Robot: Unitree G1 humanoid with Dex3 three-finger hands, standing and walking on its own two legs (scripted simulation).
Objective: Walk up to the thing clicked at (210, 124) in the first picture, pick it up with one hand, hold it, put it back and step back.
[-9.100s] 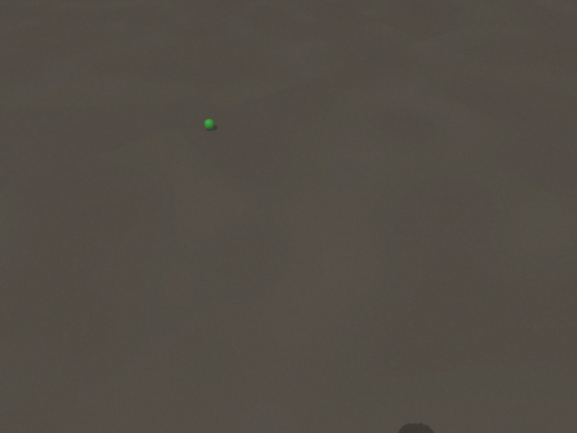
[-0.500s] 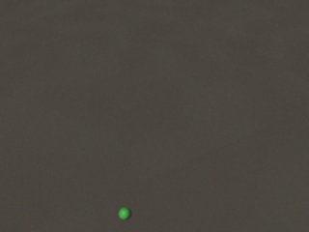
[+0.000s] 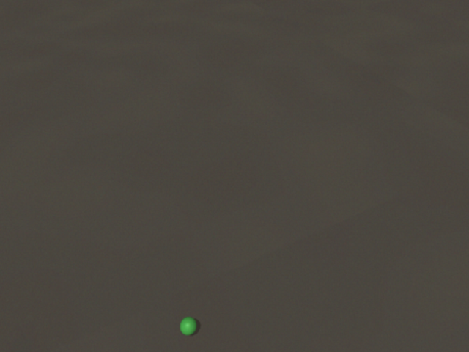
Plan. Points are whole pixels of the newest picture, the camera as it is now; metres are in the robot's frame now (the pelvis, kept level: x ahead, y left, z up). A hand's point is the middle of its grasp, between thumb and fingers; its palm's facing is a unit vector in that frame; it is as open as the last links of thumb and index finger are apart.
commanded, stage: stand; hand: left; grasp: from above
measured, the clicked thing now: (188, 325) +0.39 +0.22 -0.75
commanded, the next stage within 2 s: rise first in 0.72 s
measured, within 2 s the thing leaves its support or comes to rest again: neither
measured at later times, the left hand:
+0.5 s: hand out of the picture +0.07 +0.26 -0.16, palm faces -0.03 -0.94 -0.34, open 7.4 cm
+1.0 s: hand out of the picture +0.14 +0.25 -0.16, palm faces +0.00 -0.94 -0.33, open 8.2 cm
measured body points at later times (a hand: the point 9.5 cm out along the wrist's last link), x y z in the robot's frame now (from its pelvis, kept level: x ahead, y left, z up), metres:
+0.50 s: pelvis +0.00 +0.00 +0.00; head +0.01 +0.00 +0.45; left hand +0.07 +0.31 -0.13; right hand +0.07 -0.30 -0.13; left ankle +0.01 +0.14 -0.75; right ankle -0.02 -0.12 -0.75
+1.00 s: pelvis -0.01 +0.00 -0.01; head +0.04 +0.00 +0.43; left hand +0.13 +0.30 -0.14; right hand +0.09 -0.28 -0.14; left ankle +0.01 +0.14 -0.75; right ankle -0.02 -0.12 -0.75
